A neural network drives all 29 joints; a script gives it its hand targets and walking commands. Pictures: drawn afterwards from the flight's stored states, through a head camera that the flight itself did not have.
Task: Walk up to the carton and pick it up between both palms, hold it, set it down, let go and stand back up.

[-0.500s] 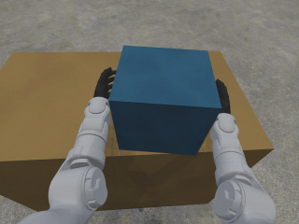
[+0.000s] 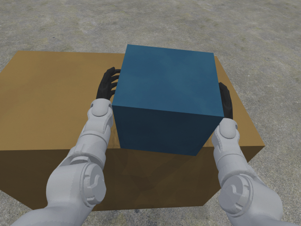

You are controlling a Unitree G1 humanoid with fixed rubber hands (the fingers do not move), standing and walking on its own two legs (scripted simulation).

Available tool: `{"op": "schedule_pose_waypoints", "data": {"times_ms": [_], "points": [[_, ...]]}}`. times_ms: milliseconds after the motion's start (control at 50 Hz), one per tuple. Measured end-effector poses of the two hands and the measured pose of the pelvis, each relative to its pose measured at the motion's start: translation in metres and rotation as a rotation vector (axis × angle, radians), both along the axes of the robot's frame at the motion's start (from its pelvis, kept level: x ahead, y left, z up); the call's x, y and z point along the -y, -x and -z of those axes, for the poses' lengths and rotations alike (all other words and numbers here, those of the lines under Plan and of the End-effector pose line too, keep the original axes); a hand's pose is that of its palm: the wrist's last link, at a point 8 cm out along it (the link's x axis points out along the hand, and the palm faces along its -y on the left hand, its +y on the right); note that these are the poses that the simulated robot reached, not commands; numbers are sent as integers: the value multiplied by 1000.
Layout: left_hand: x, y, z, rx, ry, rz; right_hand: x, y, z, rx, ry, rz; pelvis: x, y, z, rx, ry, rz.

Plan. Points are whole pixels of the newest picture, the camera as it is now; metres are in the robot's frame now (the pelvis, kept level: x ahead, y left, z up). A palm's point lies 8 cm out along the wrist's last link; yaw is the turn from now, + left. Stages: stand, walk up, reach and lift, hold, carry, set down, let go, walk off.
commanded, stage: reach and lift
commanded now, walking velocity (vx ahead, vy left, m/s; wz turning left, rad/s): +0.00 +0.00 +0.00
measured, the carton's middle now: (163, 103) +0.44 -0.03 +0.09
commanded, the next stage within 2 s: none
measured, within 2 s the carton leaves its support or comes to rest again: neither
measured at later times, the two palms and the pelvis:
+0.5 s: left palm (102, 95) +0.43 +0.14 +0.12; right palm (221, 111) +0.40 -0.18 +0.11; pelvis +0.00 -0.02 +0.00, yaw +0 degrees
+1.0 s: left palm (98, 93) +0.41 +0.14 +0.16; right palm (226, 113) +0.37 -0.18 +0.13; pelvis -0.01 +0.00 +0.00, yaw +0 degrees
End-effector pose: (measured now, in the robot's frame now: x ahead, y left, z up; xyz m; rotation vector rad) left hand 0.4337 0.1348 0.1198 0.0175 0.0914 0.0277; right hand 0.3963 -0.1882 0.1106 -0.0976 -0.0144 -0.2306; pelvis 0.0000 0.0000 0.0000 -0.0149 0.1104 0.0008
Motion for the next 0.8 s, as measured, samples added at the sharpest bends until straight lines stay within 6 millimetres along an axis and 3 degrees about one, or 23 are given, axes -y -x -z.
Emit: {"op": "schedule_pose_waypoints", "data": {"times_ms": [200,460,620,800], "points": [[2,8,-6,-10,10,-8,2,6,-2,-8,-12,-6,9,18,0,-9,-20,12],[-5,3,-2,-24,-5,-24,-4,-4,2,-22,-25,-25,17,5,-1,-30,-16,1],[-3,-4,-22,50,-25,-6,-3,-7,-12,45,-19,-7,15,-4,-1,-18,-5,-13],[1,3,-41,58,-34,9,0,4,-27,48,-18,9,8,1,-2,62,0,2]]}}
